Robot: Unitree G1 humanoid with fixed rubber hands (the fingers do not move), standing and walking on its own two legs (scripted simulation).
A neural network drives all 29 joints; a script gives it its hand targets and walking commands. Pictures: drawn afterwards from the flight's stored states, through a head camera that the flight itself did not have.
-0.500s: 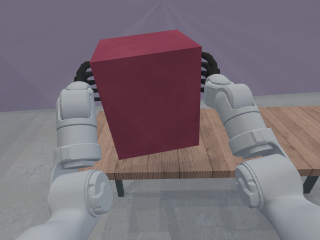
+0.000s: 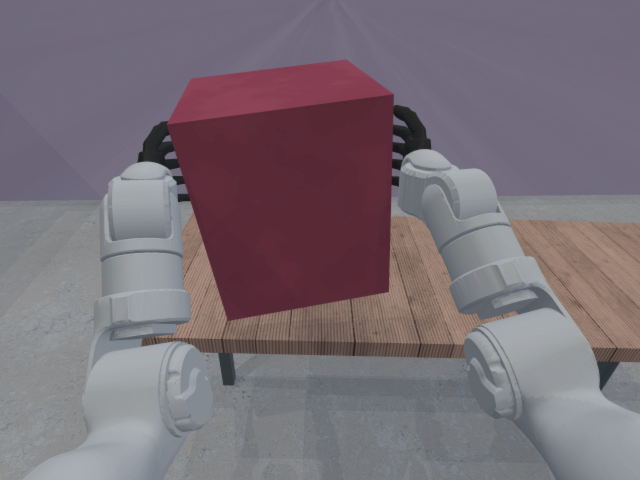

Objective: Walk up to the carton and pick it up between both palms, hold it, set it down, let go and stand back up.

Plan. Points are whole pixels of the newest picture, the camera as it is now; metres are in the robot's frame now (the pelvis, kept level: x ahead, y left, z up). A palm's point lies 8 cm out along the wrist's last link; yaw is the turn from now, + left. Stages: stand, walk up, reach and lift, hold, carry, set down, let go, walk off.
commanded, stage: hold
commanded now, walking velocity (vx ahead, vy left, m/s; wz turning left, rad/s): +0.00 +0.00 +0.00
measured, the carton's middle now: (289, 185) +0.42 +0.01 +0.27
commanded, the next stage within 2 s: set down in 1.56 s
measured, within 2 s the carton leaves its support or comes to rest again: neither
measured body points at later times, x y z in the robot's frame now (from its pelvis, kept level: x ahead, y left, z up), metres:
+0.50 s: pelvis -0.01 +0.00 +0.00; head -0.10 +0.02 +0.44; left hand +0.38 +0.16 +0.31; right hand +0.37 -0.14 +0.33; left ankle +0.02 +0.13 -0.75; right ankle +0.02 -0.07 -0.75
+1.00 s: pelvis +0.00 +0.01 +0.00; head -0.09 +0.03 +0.44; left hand +0.39 +0.14 +0.31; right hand +0.37 -0.16 +0.31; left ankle +0.02 +0.13 -0.75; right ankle +0.02 -0.07 -0.75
